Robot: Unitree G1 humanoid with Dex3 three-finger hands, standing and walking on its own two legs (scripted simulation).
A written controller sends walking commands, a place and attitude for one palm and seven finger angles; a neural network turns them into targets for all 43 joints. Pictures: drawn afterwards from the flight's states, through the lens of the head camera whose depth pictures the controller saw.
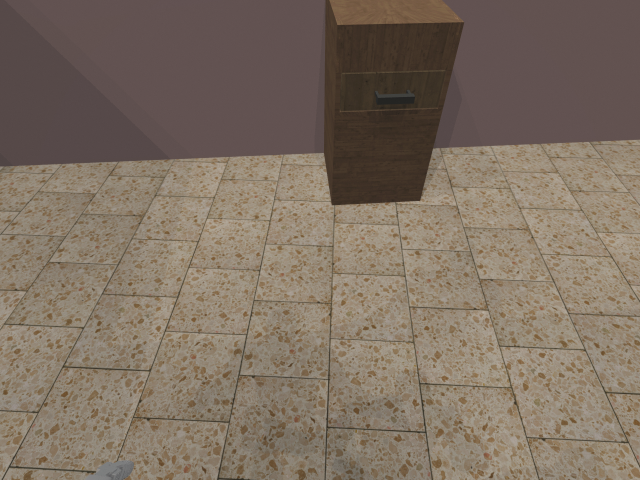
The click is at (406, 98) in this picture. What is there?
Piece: drawer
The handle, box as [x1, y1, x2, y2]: [375, 90, 414, 104]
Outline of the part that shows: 414,95 409,90 406,91 406,94 379,94 377,91 375,91 377,104 413,103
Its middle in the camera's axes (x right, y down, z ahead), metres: +0.27 -0.54 +1.46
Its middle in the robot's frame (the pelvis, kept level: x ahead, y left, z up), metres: +1.45 -0.21 -0.20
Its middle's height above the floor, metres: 0.57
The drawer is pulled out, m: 0.00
